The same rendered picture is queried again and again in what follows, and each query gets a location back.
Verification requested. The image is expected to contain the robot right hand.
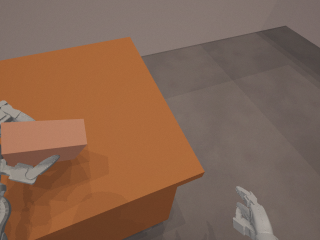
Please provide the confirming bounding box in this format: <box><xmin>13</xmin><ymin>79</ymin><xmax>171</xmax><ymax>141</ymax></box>
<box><xmin>233</xmin><ymin>186</ymin><xmax>274</xmax><ymax>240</ymax></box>

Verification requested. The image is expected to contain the table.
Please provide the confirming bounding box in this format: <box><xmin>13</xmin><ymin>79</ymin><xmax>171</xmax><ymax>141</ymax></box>
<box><xmin>0</xmin><ymin>37</ymin><xmax>205</xmax><ymax>240</ymax></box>

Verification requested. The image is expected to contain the robot left hand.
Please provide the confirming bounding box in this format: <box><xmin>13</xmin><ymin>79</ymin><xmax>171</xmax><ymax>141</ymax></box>
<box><xmin>0</xmin><ymin>100</ymin><xmax>60</xmax><ymax>185</ymax></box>

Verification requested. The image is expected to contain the sponge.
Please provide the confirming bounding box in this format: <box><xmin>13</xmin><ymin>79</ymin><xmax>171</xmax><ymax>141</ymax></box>
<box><xmin>1</xmin><ymin>119</ymin><xmax>87</xmax><ymax>167</ymax></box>

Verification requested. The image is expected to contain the left robot forearm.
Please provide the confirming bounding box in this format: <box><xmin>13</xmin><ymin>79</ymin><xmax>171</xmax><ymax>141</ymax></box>
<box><xmin>0</xmin><ymin>182</ymin><xmax>12</xmax><ymax>240</ymax></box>

